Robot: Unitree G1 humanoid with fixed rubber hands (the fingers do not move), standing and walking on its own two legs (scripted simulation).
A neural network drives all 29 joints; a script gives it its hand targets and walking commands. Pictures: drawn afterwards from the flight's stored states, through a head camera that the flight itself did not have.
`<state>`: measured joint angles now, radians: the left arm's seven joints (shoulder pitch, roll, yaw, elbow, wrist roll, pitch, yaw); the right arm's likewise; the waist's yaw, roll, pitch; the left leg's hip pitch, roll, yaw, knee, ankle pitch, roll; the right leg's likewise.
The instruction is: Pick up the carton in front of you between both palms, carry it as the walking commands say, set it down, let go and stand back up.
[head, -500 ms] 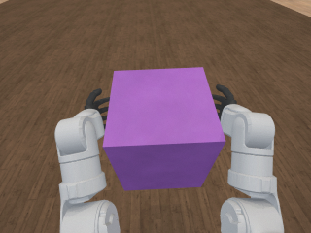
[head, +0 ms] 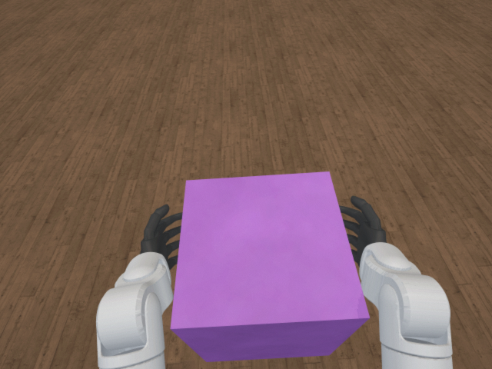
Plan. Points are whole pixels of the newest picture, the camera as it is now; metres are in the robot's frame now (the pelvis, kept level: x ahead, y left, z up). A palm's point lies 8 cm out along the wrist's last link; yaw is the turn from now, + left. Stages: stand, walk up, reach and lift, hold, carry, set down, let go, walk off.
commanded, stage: carry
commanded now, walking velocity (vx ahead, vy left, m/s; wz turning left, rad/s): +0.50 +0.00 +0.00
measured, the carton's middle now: (263, 274) +0.28 +0.00 +0.03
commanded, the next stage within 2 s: none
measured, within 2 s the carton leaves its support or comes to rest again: neither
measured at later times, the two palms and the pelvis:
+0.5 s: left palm (183, 136) +0.55 +0.15 +0.10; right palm (331, 129) +0.54 -0.15 +0.10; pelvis +0.32 +0.00 -0.01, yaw -1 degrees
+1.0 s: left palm (199, 63) +0.86 +0.14 +0.11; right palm (309, 57) +0.86 -0.16 +0.11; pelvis +0.64 -0.01 +0.00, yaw +0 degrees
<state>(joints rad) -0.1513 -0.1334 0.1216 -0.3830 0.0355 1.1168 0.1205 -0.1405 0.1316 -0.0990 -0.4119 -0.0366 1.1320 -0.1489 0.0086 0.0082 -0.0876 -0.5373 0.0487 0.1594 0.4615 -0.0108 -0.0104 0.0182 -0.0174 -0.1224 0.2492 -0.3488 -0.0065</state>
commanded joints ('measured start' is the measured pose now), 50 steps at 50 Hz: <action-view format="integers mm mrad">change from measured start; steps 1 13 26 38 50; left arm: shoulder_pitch -271 -226 -202 -186 -141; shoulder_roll -820 -813 -648 -858 -633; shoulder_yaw -648 -703 -653 -727 -670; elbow -140 -168 -188 -187 -242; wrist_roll -243 -219 -236 -269 -241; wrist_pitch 38 69 110 11 70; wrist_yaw -99 -104 -60 -155 -85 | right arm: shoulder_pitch -272 -248 -213 -166 -163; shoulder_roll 852 794 643 883 658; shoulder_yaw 642 670 619 713 673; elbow -100 -152 -158 -137 -219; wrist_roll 229 271 235 205 235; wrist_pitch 24 51 88 -4 60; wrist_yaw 101 159 96 145 98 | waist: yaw -6 -17 -9 1 10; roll -114 117 152 -137 -159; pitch -313 -160 -75 -220 -6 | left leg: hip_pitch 411 463 582 -62 -40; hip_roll -53 229 180 92 50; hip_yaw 81 -184 10 -97 26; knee -107 -371 -125 529 44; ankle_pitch -5 -222 369 -183 0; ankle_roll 28 137 81 4 14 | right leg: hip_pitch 16 -688 -419 -89 15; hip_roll -154 -120 -9 -282 -250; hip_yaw -33 42 -126 153 -3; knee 311 641 221 -130 -96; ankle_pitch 804 212 288 88 360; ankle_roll -28 44 -21 -104 -85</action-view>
